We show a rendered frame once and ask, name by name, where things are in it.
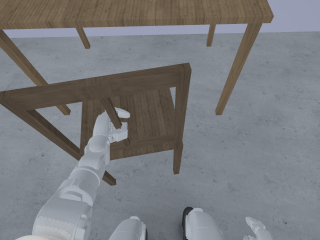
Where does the right robot hand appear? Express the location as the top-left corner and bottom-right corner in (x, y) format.
(243, 216), (274, 240)

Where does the chair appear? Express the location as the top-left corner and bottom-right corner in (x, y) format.
(0, 62), (192, 186)

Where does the left robot hand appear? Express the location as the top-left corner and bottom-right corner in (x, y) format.
(92, 107), (130, 143)

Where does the left robot forearm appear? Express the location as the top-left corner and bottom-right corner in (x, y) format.
(32, 135), (110, 235)

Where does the table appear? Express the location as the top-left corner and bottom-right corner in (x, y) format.
(0, 0), (274, 115)

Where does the robot right thigh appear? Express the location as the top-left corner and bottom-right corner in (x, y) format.
(185, 211), (225, 240)

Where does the left robot upper arm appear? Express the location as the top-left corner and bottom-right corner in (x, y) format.
(16, 197), (93, 240)

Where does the left robot shin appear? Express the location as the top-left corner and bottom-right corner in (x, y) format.
(130, 216), (140, 220)

